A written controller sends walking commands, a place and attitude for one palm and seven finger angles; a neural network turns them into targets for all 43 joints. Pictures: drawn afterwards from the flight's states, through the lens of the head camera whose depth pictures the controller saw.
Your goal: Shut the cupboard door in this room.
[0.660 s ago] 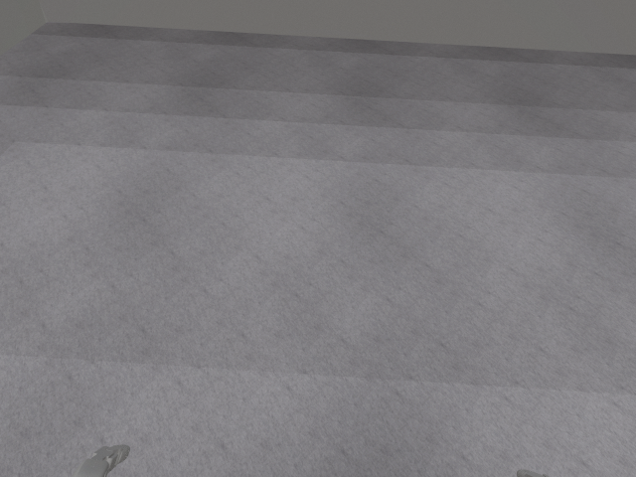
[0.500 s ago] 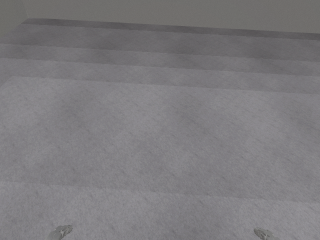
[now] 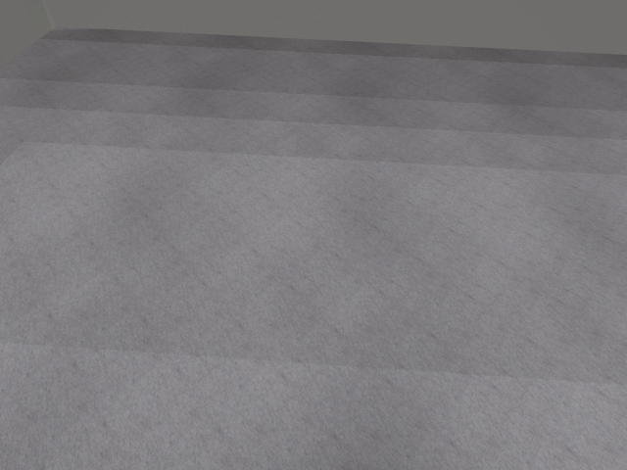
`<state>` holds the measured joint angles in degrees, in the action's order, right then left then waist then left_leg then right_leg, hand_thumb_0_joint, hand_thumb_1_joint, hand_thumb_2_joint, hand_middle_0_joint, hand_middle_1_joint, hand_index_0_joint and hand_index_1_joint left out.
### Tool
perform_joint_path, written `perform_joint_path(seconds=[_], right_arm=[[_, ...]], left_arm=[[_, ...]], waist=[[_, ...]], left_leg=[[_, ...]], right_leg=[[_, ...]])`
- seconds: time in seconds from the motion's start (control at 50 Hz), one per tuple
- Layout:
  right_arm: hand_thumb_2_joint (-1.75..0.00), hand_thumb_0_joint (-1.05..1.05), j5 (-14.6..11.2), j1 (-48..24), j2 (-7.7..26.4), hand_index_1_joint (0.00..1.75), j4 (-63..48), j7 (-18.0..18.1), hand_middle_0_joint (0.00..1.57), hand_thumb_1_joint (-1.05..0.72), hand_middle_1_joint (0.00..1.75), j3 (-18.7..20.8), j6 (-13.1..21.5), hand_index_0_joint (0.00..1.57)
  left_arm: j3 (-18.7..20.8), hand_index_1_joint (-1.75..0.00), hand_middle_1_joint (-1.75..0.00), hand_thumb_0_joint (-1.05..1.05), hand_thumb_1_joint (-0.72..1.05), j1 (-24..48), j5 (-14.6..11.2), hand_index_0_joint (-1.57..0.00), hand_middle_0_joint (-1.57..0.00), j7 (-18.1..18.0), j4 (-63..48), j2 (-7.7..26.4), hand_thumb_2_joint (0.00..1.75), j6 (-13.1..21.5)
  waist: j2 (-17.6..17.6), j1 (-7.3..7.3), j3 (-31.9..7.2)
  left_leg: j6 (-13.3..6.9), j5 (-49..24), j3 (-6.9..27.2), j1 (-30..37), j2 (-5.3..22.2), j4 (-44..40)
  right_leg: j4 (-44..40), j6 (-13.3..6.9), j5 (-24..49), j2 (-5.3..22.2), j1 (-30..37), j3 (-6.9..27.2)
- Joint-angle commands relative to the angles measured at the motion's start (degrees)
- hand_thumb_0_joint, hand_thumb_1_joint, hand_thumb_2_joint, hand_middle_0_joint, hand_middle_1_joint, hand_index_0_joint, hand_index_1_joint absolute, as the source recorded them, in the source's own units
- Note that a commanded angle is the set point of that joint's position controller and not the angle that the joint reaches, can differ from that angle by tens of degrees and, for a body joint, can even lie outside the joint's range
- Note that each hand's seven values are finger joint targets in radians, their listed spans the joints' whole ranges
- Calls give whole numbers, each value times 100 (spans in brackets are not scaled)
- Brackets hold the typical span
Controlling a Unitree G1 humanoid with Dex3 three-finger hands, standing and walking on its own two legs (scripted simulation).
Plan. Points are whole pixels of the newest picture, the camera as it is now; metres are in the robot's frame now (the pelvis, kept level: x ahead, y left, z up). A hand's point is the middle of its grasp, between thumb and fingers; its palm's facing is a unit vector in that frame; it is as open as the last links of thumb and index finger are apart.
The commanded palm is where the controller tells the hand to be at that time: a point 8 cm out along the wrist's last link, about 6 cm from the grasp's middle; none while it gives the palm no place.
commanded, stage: stand and wait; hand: left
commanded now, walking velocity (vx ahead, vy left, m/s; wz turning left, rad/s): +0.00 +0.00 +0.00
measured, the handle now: out of the picture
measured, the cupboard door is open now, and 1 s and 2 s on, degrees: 90 90 90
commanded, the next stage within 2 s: turn or walk to find it in 0.24 s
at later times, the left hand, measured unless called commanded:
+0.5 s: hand out of the picture +0.06 +0.23 -0.17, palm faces +0.02 -0.95 -0.30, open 7.4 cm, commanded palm none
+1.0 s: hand out of the picture +0.00 +0.20 -0.16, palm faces +0.25 -0.93 -0.28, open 7.4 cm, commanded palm none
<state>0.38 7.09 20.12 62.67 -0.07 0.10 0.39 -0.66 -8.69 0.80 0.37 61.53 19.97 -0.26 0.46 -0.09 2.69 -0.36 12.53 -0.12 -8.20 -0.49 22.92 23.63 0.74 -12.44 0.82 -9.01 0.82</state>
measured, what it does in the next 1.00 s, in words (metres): steps on the spot: right foot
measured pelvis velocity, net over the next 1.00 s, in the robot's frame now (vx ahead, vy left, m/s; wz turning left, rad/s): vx -0.05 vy -0.03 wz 0.26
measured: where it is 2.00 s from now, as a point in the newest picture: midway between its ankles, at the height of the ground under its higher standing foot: outside the picture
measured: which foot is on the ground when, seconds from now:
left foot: down 0.00-1.00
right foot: down 0.00-0.62, up 0.64-0.98, down 1.00-1.00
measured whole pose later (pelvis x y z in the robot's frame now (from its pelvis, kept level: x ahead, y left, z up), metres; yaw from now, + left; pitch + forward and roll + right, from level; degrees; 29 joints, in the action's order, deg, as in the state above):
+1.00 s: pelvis -0.05 -0.03 -0.01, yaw +15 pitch +1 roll +0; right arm 0.9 14.5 12.6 55.4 0.0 3.6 -2.9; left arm 2.2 -8.8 0.4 -1.3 52.1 12.8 -2.0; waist -1.4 -2.1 2.7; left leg 1.0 6.6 11.7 -21.6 -5.5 27.6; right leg 30.7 2.1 -20.2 -0.2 -13.1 0.1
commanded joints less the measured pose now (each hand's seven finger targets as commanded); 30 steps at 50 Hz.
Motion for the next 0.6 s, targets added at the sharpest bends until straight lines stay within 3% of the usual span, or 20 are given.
perform_joint_path(seconds=[0.0,0.26,0.38,0.42,0.5,0.54,0.56,0.58], right_arm=[[-90,0,19,-375,1155,30,-365,76,20,-90,30,232,157,20],[-90,0,22,-292,1151,30,-279,58,20,-90,30,228,149,20],[-90,0,49,62,413,30,-400,25,20,-90,30,122,-46,20],[-90,0,51,143,382,30,-503,16,20,-90,30,148,-110,20],[-90,0,40,384,279,30,-673,10,20,-90,30,254,-191,20],[-90,0,32,580,200,30,-716,2,20,-90,30,287,-194,20],[-90,0,26,689,167,30,-709,-12,20,-90,30,299,-180,20],[-90,0,48,764,243,30,-724,-19,20,-90,30,318,-154,20]], left_arm=[[255,-30,-30,0,90,369,-27,-20,-20,-94,-385,1167,90,173],[278,-30,-30,0,90,409,-20,-20,-20,-101,-366,1177,90,169],[212,-30,-30,0,90,-21,-18,-20,-20,-187,-435,575,90,-40],[258,-30,-30,0,90,-61,-2,-20,-20,-203,-531,641,90,-77],[347,-30,-30,0,90,-79,20,-20,-20,-233,-814,752,90,-98],[370,-30,-30,0,90,34,40,-20,-20,-264,-950,710,90,-94],[376,-30,-30,0,90,78,42,-20,-20,-267,-1004,666,90,-101],[383,-30,-30,0,90,78,31,-20,-20,-260,-1082,541,90,-128]], waist=[[32,5,-399],[-4,9,-356],[81,47,-310],[266,56,-265],[827,-6,-427],[864,-105,-477],[701,-156,-534],[182,-182,-516]], left_leg=[[-167,-484,615,-2,664,-445],[-153,-533,671,-139,677,-452],[-60,-707,649,-726,549,79],[-33,-559,603,-962,435,396],[39,37,279,-959,186,1406],[61,362,204,-866,226,1365],[43,-77,240,-642,280,1027],[-83,-654,661,-454,523,602]], right_leg=[[-471,-256,412,611,-15,606],[-469,-242,308,627,-5,572],[-119,-132,366,807,-49,446],[-127,-210,238,967,-127,518],[-269,-649,372,1608,-412,784],[32,-733,821,1708,-474,624],[325,-605,848,1587,-578,371],[803,-344,429,1226,-896,-20]])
